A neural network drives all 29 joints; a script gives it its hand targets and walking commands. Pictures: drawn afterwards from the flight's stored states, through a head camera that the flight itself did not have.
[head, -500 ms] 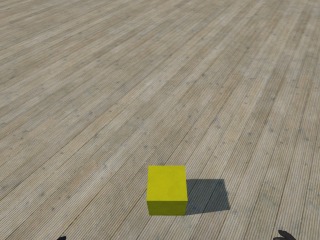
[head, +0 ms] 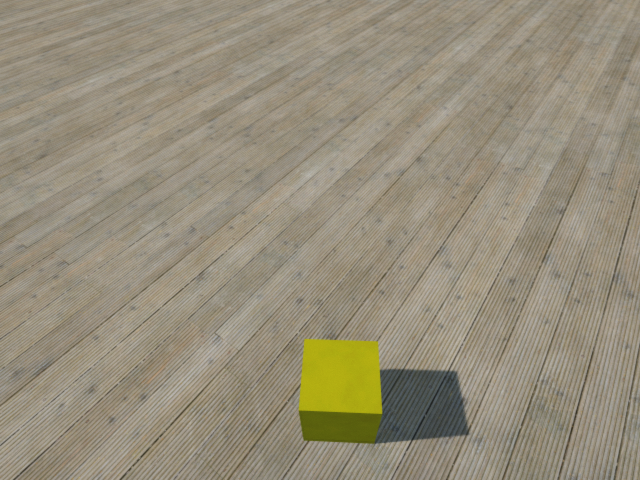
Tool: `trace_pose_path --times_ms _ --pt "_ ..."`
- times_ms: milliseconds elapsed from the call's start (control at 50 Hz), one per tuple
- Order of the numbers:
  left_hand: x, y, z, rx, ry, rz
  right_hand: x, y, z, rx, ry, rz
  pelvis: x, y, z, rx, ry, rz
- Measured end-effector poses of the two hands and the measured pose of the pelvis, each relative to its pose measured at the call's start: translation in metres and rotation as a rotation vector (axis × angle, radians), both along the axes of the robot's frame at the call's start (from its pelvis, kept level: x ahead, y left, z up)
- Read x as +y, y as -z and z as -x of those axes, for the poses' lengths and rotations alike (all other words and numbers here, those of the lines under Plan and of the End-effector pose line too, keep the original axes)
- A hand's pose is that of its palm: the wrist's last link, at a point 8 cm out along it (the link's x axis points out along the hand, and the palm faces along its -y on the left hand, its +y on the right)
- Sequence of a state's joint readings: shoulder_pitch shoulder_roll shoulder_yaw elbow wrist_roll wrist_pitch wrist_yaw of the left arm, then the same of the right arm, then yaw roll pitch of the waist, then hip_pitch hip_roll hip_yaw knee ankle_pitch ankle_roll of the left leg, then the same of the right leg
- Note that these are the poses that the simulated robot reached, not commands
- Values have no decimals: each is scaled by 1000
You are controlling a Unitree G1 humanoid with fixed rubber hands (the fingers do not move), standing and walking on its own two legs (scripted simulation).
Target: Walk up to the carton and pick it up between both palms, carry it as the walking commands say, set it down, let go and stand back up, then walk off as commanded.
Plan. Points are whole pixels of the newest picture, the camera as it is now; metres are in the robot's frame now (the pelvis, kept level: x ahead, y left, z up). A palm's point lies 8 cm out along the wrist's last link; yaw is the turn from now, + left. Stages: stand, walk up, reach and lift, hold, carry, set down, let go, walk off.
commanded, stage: walk off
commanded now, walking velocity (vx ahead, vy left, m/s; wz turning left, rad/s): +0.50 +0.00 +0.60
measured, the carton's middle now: (339, 392) +0.48 -0.02 -0.65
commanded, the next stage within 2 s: stand in 0.68 s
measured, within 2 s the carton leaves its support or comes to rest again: neither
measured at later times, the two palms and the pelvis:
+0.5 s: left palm (75, 429) +0.23 +0.39 -0.12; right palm (442, 415) +0.23 -0.15 -0.12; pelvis +0.18 +0.11 +0.00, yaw +14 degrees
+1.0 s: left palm (90, 392) +0.28 +0.39 -0.13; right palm (334, 224) +0.64 -0.01 -0.12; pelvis +0.41 +0.16 +0.00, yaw +27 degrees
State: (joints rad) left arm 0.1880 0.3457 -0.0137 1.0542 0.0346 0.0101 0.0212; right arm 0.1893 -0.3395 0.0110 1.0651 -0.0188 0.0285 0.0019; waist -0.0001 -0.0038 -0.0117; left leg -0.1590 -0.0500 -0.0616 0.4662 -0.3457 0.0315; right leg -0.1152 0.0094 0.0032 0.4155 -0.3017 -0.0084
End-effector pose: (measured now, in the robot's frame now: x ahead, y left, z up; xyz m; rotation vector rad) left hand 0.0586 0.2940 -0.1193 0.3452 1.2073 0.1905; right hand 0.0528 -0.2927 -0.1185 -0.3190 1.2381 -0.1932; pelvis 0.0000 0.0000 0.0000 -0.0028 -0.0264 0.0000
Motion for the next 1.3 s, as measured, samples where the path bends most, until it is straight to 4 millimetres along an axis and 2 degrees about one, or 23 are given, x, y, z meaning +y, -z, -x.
trace_pose_path --times_ms 40,80,120,180,240,280,320,420,520,580,660,700,740,760,800,860,920,960,1020,1080,1140,1220,1300 --pt "1 7 15 30 -39 6 8 4 -5 19 -24 -13 2 3 -7 5 -21 6" --pt "5 13 37 75 -90 15 17 4 -21 16 -59 -20 6 4 -16 8 -45 14" --pt "9 16 59 129 -142 27 29 1 -47 -10 -100 -27 14 4 -27 10 -65 17" --pt "18 19 80 192 -208 48 51 -5 -98 -60 -168 -39 29 5 -46 10 -97 16" --pt "32 29 84 223 -260 73 80 -5 -155 -115 -231 -38 50 13 -69 12 -129 6" --pt "45 38 73 222 -265 85 95 0 -184 -157 -246 -22 67 23 -82 11 -141 2" --pt "57 37 41 171 -248 90 107 3 -191 -145 -235 -21 79 22 -96 12 -158 2" --pt "82 16 -83 -69 -194 99 130 1 -177 -8 -196 -38 99 5 -138 14 -207 5" --pt "98 -3 -185 -210 -175 106 144 -2 -185 75 -166 -47 111 -2 -186 27 -262 15" --pt "104 -10 -242 -270 -166 111 148 -2 -200 123 -155 -40 115 -1 -218 45 -294 24" --pt "106 -16 -324 -362 -145 113 144 2 -224 200 -147 -19 116 5 -264 64 -341 29" --pt "107 -17 -362 -411 -142 103 139 7 -242 239 -148 -10 116 12 -290 68 -368 31" --pt "111 -16 -383 -439 -162 72 136 15 -271 250 -160 -10 117 19 -315 59 -400 27" --pt "113 -15 -383 -429 -183 62 138 18 -293 232 -175 -10 118 19 -324 54 -415 27" --pt "116 -11 -365 -369 -248 54 147 19 -346 170 -230 -11 123 15 -343 43 -437 19" --pt "115 -6 -319 -239 -366 52 177 15 -433 63 -345 -39 132 6 -366 35 -456 11" --pt "107 0 -270 -96 -470 67 220 7 -511 -43 -449 -80 143 1 -385 33 -466 5" --pt "102 4 -244 -15 -529 87 252 1 -552 -104 -506 -108 152 0 -395 32 -471 6" --pt "100 13 -219 68 -603 124 301 -5 -597 -172 -579 -144 168 3 -410 23 -476 16" --pt "111 30 -216 104 -630 155 339 -3 -623 -232 -626 -149 191 16 -425 9 -470 30" --pt "121 37 -232 112 -634 173 355 -3 -622 -230 -607 -153 202 16 -432 5 -462 17" --pt "133 33 -266 92 -588 187 357 -2 -604 -179 -552 -150 210 8 -439 3 -450 16" --pt "146 25 -294 76 -538 178 334 -2 -582 -132 -466 -139 214 1 -449 10 -436 24"
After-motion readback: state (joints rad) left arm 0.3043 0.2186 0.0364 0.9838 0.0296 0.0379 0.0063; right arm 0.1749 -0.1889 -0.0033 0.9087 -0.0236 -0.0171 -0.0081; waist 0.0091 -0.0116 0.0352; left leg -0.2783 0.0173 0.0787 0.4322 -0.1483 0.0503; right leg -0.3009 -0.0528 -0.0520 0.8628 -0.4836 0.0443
